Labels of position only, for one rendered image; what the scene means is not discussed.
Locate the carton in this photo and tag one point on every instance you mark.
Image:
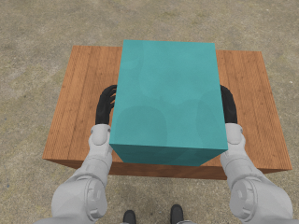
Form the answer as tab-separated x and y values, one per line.
168	107

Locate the left robot upper arm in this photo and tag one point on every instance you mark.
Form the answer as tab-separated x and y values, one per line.
77	202

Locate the left robot hand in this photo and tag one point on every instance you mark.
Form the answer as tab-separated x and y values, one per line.
104	106

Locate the robot right forearm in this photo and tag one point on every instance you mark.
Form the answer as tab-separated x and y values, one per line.
235	162

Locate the left robot foot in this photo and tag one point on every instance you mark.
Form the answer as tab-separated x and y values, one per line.
129	217

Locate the robot left forearm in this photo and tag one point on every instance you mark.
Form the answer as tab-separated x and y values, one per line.
99	159

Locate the right robot upper arm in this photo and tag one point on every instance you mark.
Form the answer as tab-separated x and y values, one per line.
255	202

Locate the robot foot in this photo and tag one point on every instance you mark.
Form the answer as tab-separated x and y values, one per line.
176	214
129	217

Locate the right robot foot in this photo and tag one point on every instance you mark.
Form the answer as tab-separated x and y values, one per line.
176	214

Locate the pedestal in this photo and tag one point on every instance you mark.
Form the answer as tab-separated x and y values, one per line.
91	69

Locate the right robot hand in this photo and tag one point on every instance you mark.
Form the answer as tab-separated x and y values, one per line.
228	105

